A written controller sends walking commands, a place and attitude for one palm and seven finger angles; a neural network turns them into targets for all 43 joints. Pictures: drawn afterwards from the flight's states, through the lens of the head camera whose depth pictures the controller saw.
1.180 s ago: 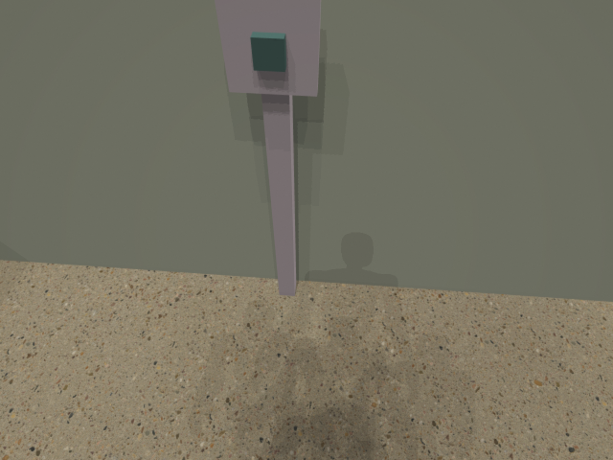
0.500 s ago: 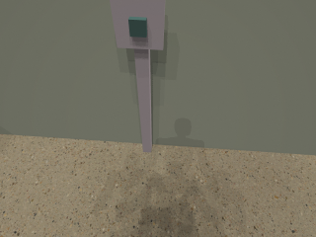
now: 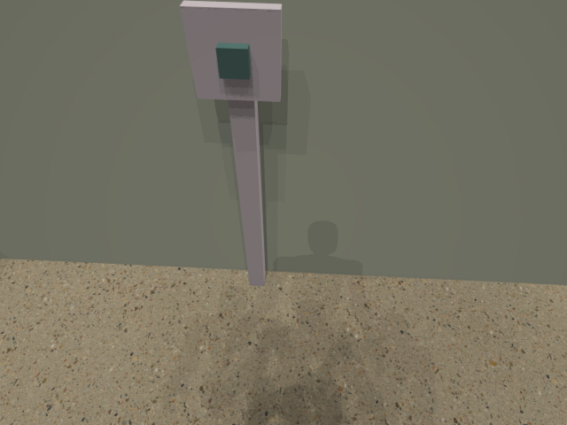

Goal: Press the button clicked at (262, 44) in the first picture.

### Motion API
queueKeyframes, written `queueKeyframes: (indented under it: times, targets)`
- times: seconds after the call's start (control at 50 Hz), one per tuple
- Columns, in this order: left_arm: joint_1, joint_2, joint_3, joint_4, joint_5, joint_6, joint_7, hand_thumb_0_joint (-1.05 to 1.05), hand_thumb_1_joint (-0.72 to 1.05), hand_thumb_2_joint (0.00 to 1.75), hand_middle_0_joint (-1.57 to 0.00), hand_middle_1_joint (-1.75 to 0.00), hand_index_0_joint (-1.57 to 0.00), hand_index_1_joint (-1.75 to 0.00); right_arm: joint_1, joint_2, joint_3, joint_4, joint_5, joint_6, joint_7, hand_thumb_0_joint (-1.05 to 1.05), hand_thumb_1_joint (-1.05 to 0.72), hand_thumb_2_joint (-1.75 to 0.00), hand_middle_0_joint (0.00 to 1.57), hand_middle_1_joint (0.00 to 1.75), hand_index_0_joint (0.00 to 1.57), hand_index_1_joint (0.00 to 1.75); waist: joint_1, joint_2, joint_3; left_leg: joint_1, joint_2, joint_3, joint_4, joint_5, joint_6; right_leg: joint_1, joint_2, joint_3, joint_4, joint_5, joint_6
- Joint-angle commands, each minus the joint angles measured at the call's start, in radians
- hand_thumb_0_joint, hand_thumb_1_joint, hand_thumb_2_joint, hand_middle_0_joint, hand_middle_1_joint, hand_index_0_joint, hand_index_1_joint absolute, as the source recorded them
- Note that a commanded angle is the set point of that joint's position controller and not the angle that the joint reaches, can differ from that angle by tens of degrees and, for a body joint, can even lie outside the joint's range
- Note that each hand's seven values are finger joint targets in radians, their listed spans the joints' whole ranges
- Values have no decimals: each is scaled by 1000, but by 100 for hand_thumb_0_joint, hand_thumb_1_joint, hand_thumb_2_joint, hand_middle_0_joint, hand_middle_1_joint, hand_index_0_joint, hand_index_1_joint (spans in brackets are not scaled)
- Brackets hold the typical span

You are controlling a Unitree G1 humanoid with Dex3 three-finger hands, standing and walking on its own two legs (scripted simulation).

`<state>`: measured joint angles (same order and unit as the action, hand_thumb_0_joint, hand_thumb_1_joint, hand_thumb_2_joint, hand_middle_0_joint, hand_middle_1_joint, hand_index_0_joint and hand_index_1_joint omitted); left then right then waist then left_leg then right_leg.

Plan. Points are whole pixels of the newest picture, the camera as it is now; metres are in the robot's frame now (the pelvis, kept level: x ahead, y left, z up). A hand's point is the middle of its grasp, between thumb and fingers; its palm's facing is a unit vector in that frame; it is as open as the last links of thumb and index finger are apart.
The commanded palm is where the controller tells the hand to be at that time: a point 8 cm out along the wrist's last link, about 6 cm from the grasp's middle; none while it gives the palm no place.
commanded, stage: take the last steps up to it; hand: left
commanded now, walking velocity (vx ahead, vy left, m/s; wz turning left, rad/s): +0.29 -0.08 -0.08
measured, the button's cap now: (234, 60) +0.71 +0.14 +0.17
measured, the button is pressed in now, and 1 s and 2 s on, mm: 0 0 0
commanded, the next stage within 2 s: come to a stop and stand still in 0.48 s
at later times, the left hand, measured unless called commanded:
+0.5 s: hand out of the picture +0.01 +0.11 -0.18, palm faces +0.05 -0.99 -0.09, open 7.4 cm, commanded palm none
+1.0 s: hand (220, 322) +0.34 +0.14 -0.18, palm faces -0.01 -0.98 -0.21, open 7.4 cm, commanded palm none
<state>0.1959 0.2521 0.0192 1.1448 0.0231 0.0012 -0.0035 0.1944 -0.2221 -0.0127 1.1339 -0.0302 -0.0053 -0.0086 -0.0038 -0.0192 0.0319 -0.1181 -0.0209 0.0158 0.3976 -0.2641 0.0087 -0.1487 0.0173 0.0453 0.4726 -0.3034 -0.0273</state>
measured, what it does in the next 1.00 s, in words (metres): walks ahead: left foot, then right foot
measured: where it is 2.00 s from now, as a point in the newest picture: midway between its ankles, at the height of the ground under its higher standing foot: outside the picture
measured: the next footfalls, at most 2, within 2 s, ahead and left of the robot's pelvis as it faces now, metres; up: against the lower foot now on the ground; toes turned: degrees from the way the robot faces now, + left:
left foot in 0.48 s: +0.25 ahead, +0.06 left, +0.00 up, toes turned +0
right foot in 0.74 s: +0.30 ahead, -0.19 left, +0.00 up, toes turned -7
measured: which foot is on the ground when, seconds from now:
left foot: down 0.00-0.12, up 0.14-0.46, down 0.48-1.00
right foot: down 0.00-0.46, up 0.48-0.72, down 0.74-1.00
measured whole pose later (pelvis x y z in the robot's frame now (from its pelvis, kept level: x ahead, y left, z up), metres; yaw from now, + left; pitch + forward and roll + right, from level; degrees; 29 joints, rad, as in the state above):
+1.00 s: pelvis +0.22 -0.04 -0.01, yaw -1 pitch -1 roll +0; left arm 0.07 0.19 0.05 1.01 0.02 0.01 0.04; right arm 0.28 -0.16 -0.06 1.09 -0.01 0.03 -0.02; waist -0.04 -0.02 0.11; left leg -0.22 0.02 0.09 0.56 -0.29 -0.02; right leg -0.32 -0.09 -0.07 0.57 -0.22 0.03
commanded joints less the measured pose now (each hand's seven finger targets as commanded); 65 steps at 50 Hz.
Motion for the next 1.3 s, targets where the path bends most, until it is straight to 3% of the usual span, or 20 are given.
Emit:
queueKeyframes:
  times: [0.0, 0.04, 0.1, 0.16, 0.36, 0.4, 0.42, 0.44, 0.46, 0.52, 0.64, 0.74, 0.8, 0.9, 0.94, 1.0, 1.02, 1.18, 1.24, 1.28]
  targets:
    - [32, 59, 23, -49, -3, -26, -1, 0, 90, 90, -20, -30, -20, -30, 117, -151, -47, -19, 2, -11, -19, 0, -90, -90, 20, 30, 20, 30, -15, 137, 92, 43, 287, -272, -136, -79, 129, -203, -27, -55, 74, -48, -21]
    - [84, 43, 32, -42, -3, -33, 0, 0, 90, 90, -20, -30, -20, -30, 121, -115, -47, -24, 4, -13, -21, 0, -90, -90, 20, 30, 20, 30, 7, 104, 82, -52, 238, -178, -37, 20, 96, -69, -50, -36, -26, 10, -34]
    - [378, 121, 68, 43, -5, -49, 29, 0, 90, 90, -20, -30, -20, -30, -10, -38, -44, -102, 17, -23, -24, 0, -90, -90, 20, 30, 20, 30, 113, -311, 67, -504, 31, 64, 528, -346, -6, 324, -350, 395, -195, 534, -188]
    - [358, 52, 60, 30, -2, -51, 43, 0, 90, 90, -20, -30, -20, -30, -50, 8, -54, -99, 17, -22, -15, 0, -90, -90, 20, 30, 20, 30, 78, -40, 76, -589, 102, 18, 686, -282, -21, 319, -320, 290, -147, 625, -261]
    - [339, -16, 38, 48, -4, -75, 43, 0, 90, 90, -20, -30, -20, -30, -70, 62, -41, -125, 20, -28, 7, 0, -90, -90, 20, 30, 20, 30, 2, -75, 76, -294, 40, 140, 299, 6, 10, 134, -188, 69, -139, 829, -142]
    - [317, -19, 38, 52, -10, -74, 42, 0, 90, 90, -20, -30, -20, -30, 113, 41, -44, -62, 15, -40, -16, 0, -90, -90, 20, 30, 20, 30, -79, -79, -13, -15, 8, 156, 151, 137, 33, 59, -138, 18, 54, 909, -95]
    - [327, -42, 38, 39, -16, -72, 41, 0, 90, 90, -20, -30, -20, -30, 254, -26, -59, -32, 7, -44, -31, 0, -90, -90, 20, 30, 20, 30, -133, -8, -104, 228, 132, 0, 130, 273, 94, -103, -101, -7, 248, 697, -59]
    - [370, -93, 29, 16, -26, -72, 37, 0, 90, 90, -20, -30, -20, -30, 373, -123, -80, -10, -6, -50, -41, 0, -90, -90, 20, 30, 20, 30, -144, 222, -253, 436, 436, -352, 94, 489, 247, -313, 11, -91, 594, 84, -12]
    - [323, -90, 27, -15, -14, -78, 37, 0, 90, 90, -20, -30, -20, -30, 385, -151, -80, -5, 6, -35, -36, 0, -90, -90, 20, 30, 20, 30, -132, 218, -209, 287, 550, -463, -57, 425, 314, -343, 35, -61, 809, -307, -21]
    - [188, -92, 36, -68, 6, -51, 21, 0, 90, 90, -20, -30, -20, -30, 172, -38, -55, -66, -1, -45, -32, 0, -90, -90, 20, 30, 20, 30, -38, 132, 98, -125, 451, -333, -189, 47, 226, -443, -112, -2, 811, -160, -3]
    - [272, -125, 20, -40, 5, -10, 17, 0, 90, 90, -20, -30, -20, -30, 37, -37, -41, -105, 5, -25, -32, 0, -90, -90, 20, 30, 20, 30, 61, 83, 11, -329, 254, -17, -84, 44, 107, -4, -67, -145, 159, 73, 52]
    - [76, 102, 43, -118, 6, -1, 27, 0, 90, 90, -20, -30, -20, -30, 138, 27, -41, -81, 19, 20, -4, 0, -90, -90, 20, 30, 20, 30, -6, 28, 69, -174, 60, 73, 108, -80, -14, -216, -243, 82, -88, 144, -42]
    - [21, 115, 50, -126, 0, -4, 36, 0, 90, 90, -20, -30, -20, -30, 189, 9, -59, -68, 21, 44, -9, 0, -90, -90, 20, 30, 20, 30, -10, -266, -2, -135, 46, 63, 347, -182, -25, -162, -327, 126, -160, 409, -120]
    - [16, 120, 79, -127, -1, -2, 58, 0, 90, 90, -20, -30, -20, -30, 181, 11, -60, -76, 31, 31, -20, 0, -90, -90, 20, 30, 20, 30, 13, -156, -125, -229, 54, 32, 205, -176, -44, 176, -344, 70, 27, 989, -150]
    - [-13, 92, 76, -138, -15, 7, 58, 0, 90, 90, -20, -30, -20, -30, 216, -7, -59, -61, 25, 22, -23, 0, -90, -90, 20, 30, 20, 30, -10, -76, -131, -59, 99, 30, -14, 207, -34, 55, -273, 1, 97, 781, -74]
    - [-67, 10, 60, -177, -7, 37, 55, 0, 90, 90, -20, -30, -20, -30, 167, -76, -68, -92, 0, 21, -33, 0, -90, -90, 20, 30, 20, 30, -20, 319, -26, -39, 362, -176, -67, 903, 154, -208, -33, -74, 415, -263, 37]
    - [-86, 11, 63, -173, -8, 43, 52, 0, 90, 90, -20, -30, -20, -30, 180, -59, -63, -94, 0, 19, -45, 0, -90, -90, 20, 30, 20, 30, -28, 232, -5, -47, 363, -172, -49, 920, 177, -239, -33, -13, 511, -264, 29]
    - [-22, -32, 46, -140, -13, 18, 35, 0, 90, 90, -20, -30, -20, -30, 162, -70, -66, -90, 5, 7, -43, 0, -90, -90, 20, 30, 20, 30, -24, 196, -64, 74, 308, -95, -24, 657, 146, -144, -32, -81, 143, -107, 32]
    - [171, 12, 28, -105, 1, -17, 75, 0, 90, 90, -20, -30, -20, -30, 13, -105, -70, -168, 41, -10, -29, 0, -90, -90, 20, 30, 20, 30, 58, 64, -132, 41, 212, 20, 275, 492, 17, -59, -134, 32, -156, 443, 31]
    - [66, 77, 14, -183, 3, -35, 63, 0, 90, 90, -20, -30, -20, -30, 66, 5, -46, -207, 20, 6, -1, 0, -90, -90, 20, 30, 20, 30, -19, -47, -79, -169, 68, 41, 252, -134, -20, -61, -240, 151, -103, 372, -87]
